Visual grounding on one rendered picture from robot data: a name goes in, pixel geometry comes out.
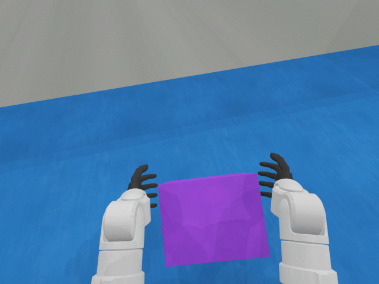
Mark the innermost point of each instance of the robot right hand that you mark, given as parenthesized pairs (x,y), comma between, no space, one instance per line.
(282,169)

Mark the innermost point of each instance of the carton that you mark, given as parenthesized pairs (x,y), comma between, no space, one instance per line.
(212,219)

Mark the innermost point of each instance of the robot right forearm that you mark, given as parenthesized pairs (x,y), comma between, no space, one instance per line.
(302,220)

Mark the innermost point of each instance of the robot left forearm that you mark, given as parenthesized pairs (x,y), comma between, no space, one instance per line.
(122,239)

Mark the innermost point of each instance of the robot left hand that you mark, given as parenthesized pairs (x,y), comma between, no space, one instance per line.
(137,179)

